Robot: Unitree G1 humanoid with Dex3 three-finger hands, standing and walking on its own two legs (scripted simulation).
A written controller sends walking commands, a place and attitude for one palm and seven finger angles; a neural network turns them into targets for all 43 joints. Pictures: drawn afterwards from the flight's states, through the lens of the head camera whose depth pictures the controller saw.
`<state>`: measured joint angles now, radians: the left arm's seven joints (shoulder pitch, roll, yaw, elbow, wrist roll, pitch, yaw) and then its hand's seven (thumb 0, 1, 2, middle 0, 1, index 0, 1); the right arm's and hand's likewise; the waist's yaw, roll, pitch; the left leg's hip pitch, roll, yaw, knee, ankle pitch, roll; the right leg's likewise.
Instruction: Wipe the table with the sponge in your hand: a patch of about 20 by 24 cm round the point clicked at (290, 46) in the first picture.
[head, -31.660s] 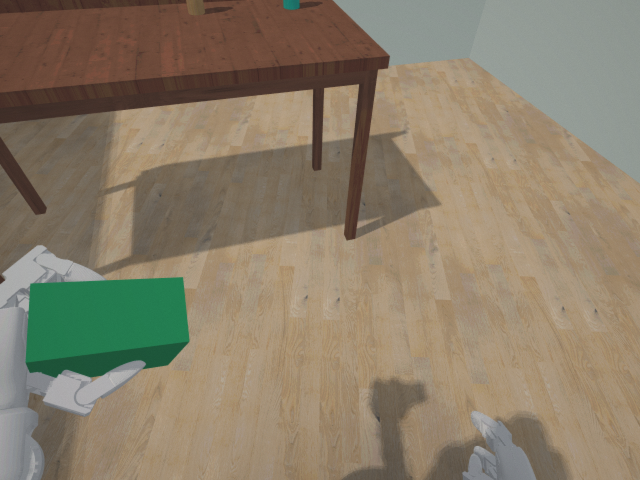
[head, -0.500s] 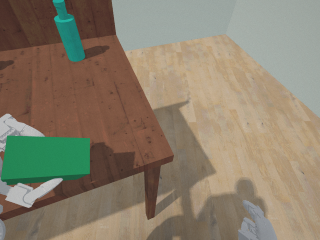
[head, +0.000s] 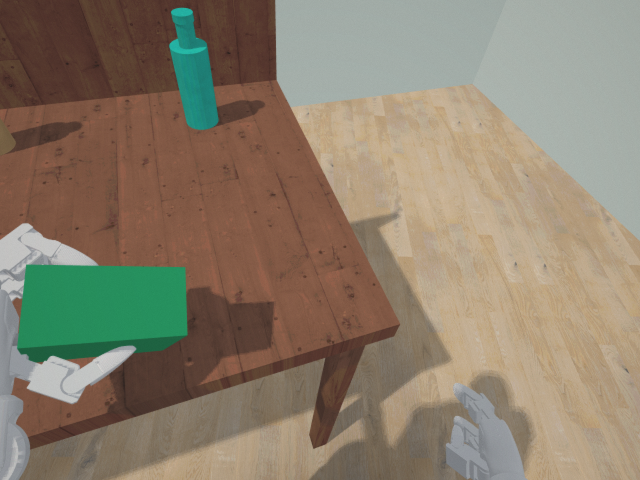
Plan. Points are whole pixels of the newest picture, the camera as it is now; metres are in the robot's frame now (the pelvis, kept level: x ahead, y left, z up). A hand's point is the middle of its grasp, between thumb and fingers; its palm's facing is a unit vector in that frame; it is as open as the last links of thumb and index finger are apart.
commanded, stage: come to a stop and stand still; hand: left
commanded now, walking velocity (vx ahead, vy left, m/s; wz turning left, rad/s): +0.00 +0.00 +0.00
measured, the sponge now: (129, 314) +0.23 +0.21 +0.13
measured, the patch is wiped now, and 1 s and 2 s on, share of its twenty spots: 0.00 0.00 0.00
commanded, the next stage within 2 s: look again from close up in 0.28 s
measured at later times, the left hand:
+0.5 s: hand (17, 276) +0.24 +0.29 +0.18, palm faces +0.47 -0.78 -0.41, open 10.3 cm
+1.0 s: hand (60, 308) +0.22 +0.25 +0.17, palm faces +0.38 -0.86 -0.35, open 10.3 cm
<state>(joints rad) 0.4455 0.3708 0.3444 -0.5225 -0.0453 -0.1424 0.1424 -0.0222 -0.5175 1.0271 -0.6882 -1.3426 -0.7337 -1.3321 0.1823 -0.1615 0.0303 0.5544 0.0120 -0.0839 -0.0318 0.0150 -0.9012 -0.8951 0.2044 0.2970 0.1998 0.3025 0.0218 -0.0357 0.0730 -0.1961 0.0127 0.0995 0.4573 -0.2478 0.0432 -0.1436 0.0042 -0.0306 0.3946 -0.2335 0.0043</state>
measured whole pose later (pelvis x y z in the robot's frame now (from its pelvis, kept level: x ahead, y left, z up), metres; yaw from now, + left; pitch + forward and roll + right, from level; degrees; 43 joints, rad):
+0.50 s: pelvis -0.02 +0.01 +0.00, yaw -1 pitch +0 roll -1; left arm 0.21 0.47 0.46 -0.34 -0.03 -0.22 0.10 -0.02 -0.52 1.03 -0.69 -1.34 -0.74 -1.33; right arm 0.20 -0.18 0.02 0.59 0.00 -0.15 0.01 0.02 -0.90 -0.90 0.20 0.30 0.20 0.30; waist 0.06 -0.04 0.09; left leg -0.24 0.01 0.12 0.48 -0.24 0.05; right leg -0.21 0.00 -0.01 0.45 -0.23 0.01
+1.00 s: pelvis -0.03 +0.01 -0.01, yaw -3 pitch -1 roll -1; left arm 0.32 0.35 0.38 -0.41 -0.04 -0.23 0.10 -0.02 -0.52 1.03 -0.69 -1.34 -0.74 -1.33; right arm 0.19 -0.20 0.01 0.55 0.01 -0.16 0.02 0.02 -0.90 -0.90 0.20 0.30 0.20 0.30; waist 0.02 -0.01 0.06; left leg -0.25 0.01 0.15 0.50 -0.24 0.06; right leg -0.23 0.00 0.02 0.48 -0.23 0.02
